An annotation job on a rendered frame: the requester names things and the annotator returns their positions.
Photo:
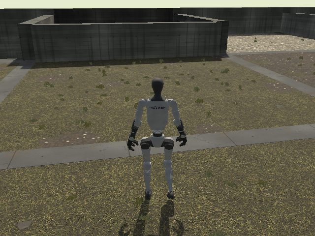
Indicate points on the robot left forearm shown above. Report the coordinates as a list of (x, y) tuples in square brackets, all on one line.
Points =
[(133, 131)]

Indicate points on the robot right foot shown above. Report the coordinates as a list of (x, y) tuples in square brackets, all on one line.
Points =
[(171, 195)]

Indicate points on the robot left thigh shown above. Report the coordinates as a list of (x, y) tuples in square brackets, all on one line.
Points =
[(146, 147)]

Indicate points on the right robot hand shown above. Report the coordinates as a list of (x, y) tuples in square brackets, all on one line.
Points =
[(181, 139)]

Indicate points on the robot right forearm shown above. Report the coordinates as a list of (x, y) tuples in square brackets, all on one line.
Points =
[(181, 130)]

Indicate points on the left robot upper arm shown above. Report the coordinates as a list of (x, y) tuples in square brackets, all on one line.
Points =
[(139, 112)]

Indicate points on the right robot upper arm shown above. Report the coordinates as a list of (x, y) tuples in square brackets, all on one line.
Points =
[(175, 111)]

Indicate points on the left robot hand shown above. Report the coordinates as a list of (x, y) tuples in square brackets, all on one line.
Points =
[(129, 144)]

